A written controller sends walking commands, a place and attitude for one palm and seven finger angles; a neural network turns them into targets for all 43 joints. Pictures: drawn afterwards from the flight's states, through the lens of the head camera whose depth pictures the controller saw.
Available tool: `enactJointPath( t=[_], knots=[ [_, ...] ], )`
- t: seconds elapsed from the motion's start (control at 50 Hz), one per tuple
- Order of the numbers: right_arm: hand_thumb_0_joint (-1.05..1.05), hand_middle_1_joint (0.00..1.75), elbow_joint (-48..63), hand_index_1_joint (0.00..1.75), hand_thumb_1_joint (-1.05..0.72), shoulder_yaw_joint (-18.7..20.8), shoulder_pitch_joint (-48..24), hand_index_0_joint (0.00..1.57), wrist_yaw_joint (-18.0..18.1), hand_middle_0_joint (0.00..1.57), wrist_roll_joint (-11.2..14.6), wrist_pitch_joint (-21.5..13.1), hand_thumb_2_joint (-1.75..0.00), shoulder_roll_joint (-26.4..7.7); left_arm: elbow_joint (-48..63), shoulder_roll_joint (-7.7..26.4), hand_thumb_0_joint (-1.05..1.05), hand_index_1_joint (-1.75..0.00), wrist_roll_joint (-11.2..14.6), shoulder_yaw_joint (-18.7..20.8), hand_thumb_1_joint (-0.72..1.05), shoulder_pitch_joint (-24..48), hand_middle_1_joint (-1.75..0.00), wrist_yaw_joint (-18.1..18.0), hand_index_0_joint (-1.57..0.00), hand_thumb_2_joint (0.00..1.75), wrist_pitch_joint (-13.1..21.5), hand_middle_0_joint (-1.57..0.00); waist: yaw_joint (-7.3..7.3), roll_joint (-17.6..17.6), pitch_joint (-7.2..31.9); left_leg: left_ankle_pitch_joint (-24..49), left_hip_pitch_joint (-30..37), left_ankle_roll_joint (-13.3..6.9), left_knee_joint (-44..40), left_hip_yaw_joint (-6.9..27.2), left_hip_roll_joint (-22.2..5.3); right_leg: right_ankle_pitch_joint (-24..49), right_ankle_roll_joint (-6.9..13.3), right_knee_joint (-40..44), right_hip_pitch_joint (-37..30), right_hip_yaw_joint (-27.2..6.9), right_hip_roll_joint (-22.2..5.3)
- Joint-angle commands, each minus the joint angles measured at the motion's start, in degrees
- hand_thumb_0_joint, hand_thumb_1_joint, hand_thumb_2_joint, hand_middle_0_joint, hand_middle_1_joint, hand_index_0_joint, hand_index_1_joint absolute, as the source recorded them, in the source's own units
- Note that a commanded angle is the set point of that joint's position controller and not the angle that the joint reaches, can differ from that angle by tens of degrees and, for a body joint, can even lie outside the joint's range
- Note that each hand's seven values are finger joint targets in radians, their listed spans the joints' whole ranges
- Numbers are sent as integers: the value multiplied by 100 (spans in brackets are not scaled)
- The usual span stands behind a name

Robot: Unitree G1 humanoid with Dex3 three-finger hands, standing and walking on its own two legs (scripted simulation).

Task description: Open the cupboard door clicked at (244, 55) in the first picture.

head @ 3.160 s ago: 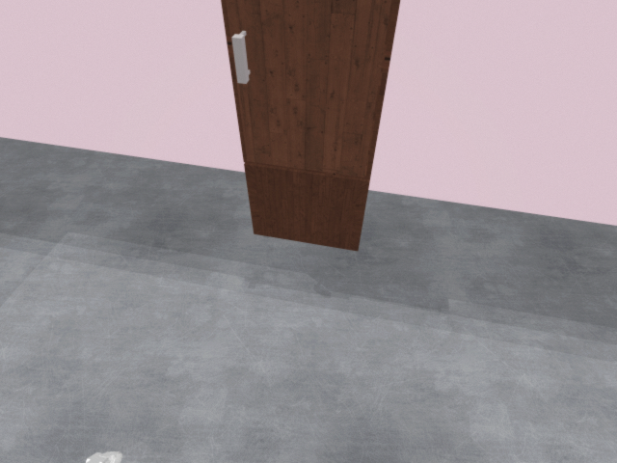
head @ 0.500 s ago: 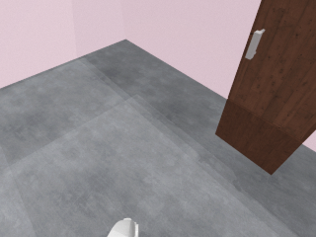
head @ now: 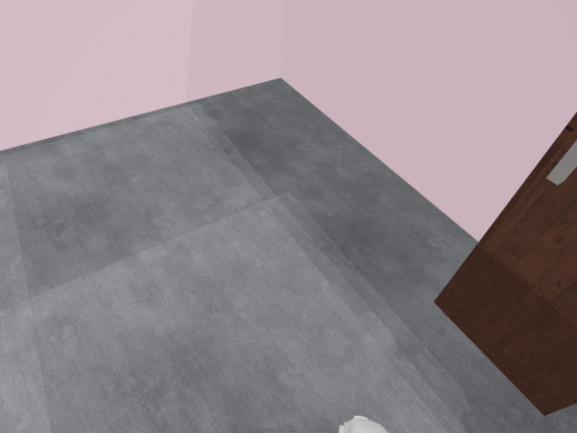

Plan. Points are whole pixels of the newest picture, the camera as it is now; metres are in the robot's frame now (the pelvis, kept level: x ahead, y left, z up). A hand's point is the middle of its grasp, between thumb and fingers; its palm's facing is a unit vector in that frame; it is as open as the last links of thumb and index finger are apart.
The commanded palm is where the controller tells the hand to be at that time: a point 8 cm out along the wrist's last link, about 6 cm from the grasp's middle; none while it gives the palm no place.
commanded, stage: turn to face it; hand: left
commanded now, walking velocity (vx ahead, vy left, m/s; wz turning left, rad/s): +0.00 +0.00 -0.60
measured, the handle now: out of the picture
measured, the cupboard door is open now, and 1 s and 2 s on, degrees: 0 0 0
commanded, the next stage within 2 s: take the last steps up to it in 1.38 s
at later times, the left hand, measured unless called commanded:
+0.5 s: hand (207, 396) +0.20 +0.15 -0.16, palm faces -0.26 -0.94 -0.24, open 7.4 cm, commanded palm none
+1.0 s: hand (225, 335) +0.31 +0.14 -0.16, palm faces -0.56 -0.80 -0.19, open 7.4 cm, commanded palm none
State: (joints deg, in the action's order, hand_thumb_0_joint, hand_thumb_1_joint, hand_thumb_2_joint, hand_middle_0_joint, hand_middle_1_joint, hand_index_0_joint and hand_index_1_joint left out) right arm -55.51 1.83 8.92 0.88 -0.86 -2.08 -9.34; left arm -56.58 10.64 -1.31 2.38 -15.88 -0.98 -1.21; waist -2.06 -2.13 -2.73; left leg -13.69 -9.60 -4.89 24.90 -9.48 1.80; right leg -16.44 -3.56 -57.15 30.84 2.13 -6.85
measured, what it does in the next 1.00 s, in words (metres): walks ahead, turning right: right foot, then left foot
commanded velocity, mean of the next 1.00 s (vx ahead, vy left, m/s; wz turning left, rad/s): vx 0.00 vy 0.00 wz -0.59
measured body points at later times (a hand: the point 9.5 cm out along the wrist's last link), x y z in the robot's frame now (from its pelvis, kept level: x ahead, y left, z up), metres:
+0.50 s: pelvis +0.08 -0.02 +0.00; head +0.12 -0.04 +0.45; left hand +0.22 +0.20 -0.14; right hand +0.07 -0.29 -0.15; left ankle +0.12 +0.12 -0.69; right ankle +0.06 -0.13 -0.74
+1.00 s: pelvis +0.11 +0.03 +0.00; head +0.15 +0.03 +0.45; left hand +0.34 +0.18 -0.15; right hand -0.01 -0.19 -0.13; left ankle +0.14 +0.11 -0.74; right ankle -0.01 -0.08 -0.67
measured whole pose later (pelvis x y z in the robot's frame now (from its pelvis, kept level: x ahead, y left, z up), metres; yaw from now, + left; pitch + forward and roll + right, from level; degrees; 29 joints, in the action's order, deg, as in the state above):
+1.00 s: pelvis +0.11 +0.03 +0.00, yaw -36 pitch -1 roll -2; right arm -53.8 2.2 14.6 1.1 -1.5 0.1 -9.6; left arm -52.0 14.6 -1.2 4.9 -8.1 1.7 -5.6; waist 1.0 -1.4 -5.0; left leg -16.2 -9.8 -2.1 27.0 -16.6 -6.8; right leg -24.6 -4.5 -57.8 24.4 2.5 -3.9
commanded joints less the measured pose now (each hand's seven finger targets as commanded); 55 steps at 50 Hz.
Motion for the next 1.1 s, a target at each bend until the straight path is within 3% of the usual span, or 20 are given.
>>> enactJointPath(
  t=[0.0, 0.1, 0.14, 0.16, 0.18, 0.2, 0.26, 0.3, 0.5, 0.56, 0.58, 0.6, 0.62, 0.64, 0.66, 0.68, 0.72, 0.88, 1.02, 1.08],
  knots=[
    [0, 30, 159, 30, -90, 212, 260, 20, 66, 20, -30, 24, -90, -856, 261, 258, 0, -30, -16, 146, 90, -179, -30, 67, -20, 90, -112, -20, 157, 757, -256, 1744, -437, -512, -899, 610, -1963, -16, 21, 715, -560, 81, 77],
    [0, 30, 40, 30, -90, 302, 536, 20, 106, 20, -79, 121, -90, -1038, 511, 317, 0, -30, -24, 205, 90, 166, -30, 131, -20, 90, -33, -20, 280, 856, -60, 2528, 337, -302, 4, 490, -2123, -257, 178, 1844, -941, 359, 386],
    [0, 30, 82, 30, -90, 318, 497, 20, 82, 20, -24, 136, -90, -1064, 413, 588, 0, -30, -39, 266, 90, -381, -30, 141, -20, 90, 70, -20, -40, 437, 283, 2353, 109, 142, 1322, 32, -1774, 1058, 291, 3075, -1984, 238, 335],
    [0, 30, 228, 30, -90, 286, 612, 20, 46, 20, 30, 137, -90, -794, 345, 1154, 0, -30, -91, 368, 90, -712, -30, 81, -20, 90, 175, -20, -105, -952, 669, 735, -1217, 565, 2809, -365, -1155, 3229, 806, 3402, -3156, -1438, -834],
    [0, 30, 441, 30, -90, 206, 311, 20, 59, 20, 42, 166, -90, -622, 275, 1423, 0, -30, 24, 391, 90, -994, -30, 39, -20, 90, 175, -20, -218, -1244, 760, -2245, -2056, 815, 3843, 67, -540, 5277, 1583, 3467, -3354, -2338, -1744],
    [0, 30, 500, 30, -90, 192, 5, 20, 107, 20, 37, 217, -90, -685, 294, 1397, 0, -30, 53, 420, 90, -922, -30, -21, -20, 90, 161, -20, -305, -1178, 932, -2257, -2200, 782, 4142, 772, -642, 4935, 1722, 3562, -3183, -2439, -1557],
    [0, 30, 359, 30, -90, 232, 68, 20, 55, 20, 4, 317, -90, -746, 612, 1098, 0, -30, 52, 356, 90, 107, -30, -43, -20, 90, 83, -20, 93, -144, 526, -1152, -2149, 893, 4196, 921, -859, 3025, 1474, 3749, -2441, -1626, -923],
    [0, 30, 293, 30, -90, 226, 245, 20, 35, 20, -16, 371, -90, -711, 668, 1118, 0, -30, 35, 347, 90, 319, -30, -14, -20, 90, 98, -20, 201, -266, 483, -941, -1963, 964, 3836, 838, -808, 2704, 1338, 3816, -2144, -1391, -726],
    [0, 30, 622, 30, -90, 213, -36, 20, 69, 20, 57, 285, -90, -792, 765, 1426, 0, -30, -8, 478, 90, 407, -30, 54, -20, 90, -23, -20, 60, -796, 609, -1031, -1306, 955, 1836, 705, -417, 2803, 1363, 3425, -2149, -2056, -424],
    [0, 30, 522, 30, -90, 227, 569, 20, 116, 20, 84, 212, -90, -852, 885, 1384, 0, -30, 43, 477, 90, 771, -30, 48, -20, 90, -89, -20, 401, -727, 665, -116, -109, 875, 202, 646, -364, 2390, 974, 2929, -1516, -2092, -148],
    [0, 30, 482, 30, -90, 265, 829, 20, 139, 20, 54, 155, -90, -1145, 994, 1119, 0, -30, 88, 428, 90, 799, -30, 64, -20, 90, -117, -20, 512, 107, 760, 160, 663, 698, -537, 1167, -945, 1466, 669, 2342, -848, -1714, 332],
    [0, 30, 577, 30, -90, 361, 770, 20, 118, 20, -21, 152, -90, -1729, 1136, 766, 0, -30, 122, 366, 90, 625, -30, 134, -20, 90, -140, -20, 409, 1955, 653, 885, 1020, 128, -1004, 2717, -2487, -1084, 249, 1055, 258, -797, 1136],
    [0, 30, 654, 30, -90, 355, 659, 20, 115, 20, -28, 193, -90, -1816, 1120, 922, 0, -30, 35, 371, 90, 688, -30, 118, -20, 90, -158, -20, 450, 2147, 501, 915, 391, -280, -1032, 3091, -3091, -1907, 100, -154, 224, -633, 861],
    [0, 30, 705, 30, -90, 295, 473, 20, 139, 20, -54, 155, -90, -1472, 1024, 1066, 0, -30, -28, 435, 90, 805, -30, 150, -20, 90, -150, -20, 412, 1461, 254, 1156, -5, -337, -1021, 2793, -2777, -1649, 59, -786, 175, -716, 747],
    [0, 30, 798, 30, -90, 241, 226, 20, 142, 20, -62, 141, -90, -1364, 963, 1025, 0, -30, -20, 466, 90, 710, -30, 208, -20, 90, -151, -20, 219, 1005, 142, 1437, -43, -283, -891, 2215, -2450, -1249, 54, -1204, 187, -602, 667],
    [0, 30, 836, 30, -90, 224, 35, 20, 143, 20, -56, 128, -90, -1275, 887, 938, 0, -30, -16, 448, 90, 586, -30, 247, -20, 90, -172, -20, 115, 924, 196, 1785, 105, -181, -787, 1607, -2188, -912, -9, -1408, 228, -501, 590],
    [0, 30, 827, 30, -90, 196, 102, 20, 148, 20, -15, 98, -90, -1130, 842, 836, 0, -30, 9, 410, 90, 485, -30, 274, -20, 90, -208, -20, 113, 995, 328, 2440, 362, -94, -649, 962, -1964, -599, -83, -1502, 219, -360, 503],
    [0, 30, 498, 30, -90, 308, 853, 20, 123, 20, -18, 113, -90, -1168, 1001, 682, 0, -30, 17, 337, 90, 1008, -30, 283, -20, 90, -286, -20, 420, 1075, 326, 2744, 1035, -271, -556, 596, -2254, -730, -165, -493, 246, -43, 286],
    [0, 30, 279, 30, -90, 430, 935, 20, 41, 20, -67, 157, -90, -1337, 1050, 551, 0, -30, 4, 253, 90, 1276, -30, 263, -20, 90, -189, -20, 552, 1393, 370, 2558, 722, -224, -271, 217, -2452, -953, 76, 1183, -647, 318, 360],
    [0, 30, 242, 30, -90, 441, 821, 20, 8, 20, -44, 172, -90, -1380, 898, 594, 0, -30, 11, 267, 90, 764, -30, 216, -20, 90, -75, -20, 275, 1203, 592, 2385, 472, 139, 422, -199, -2332, 40, 258, 2604, -1578, 480, 512]
  ],
)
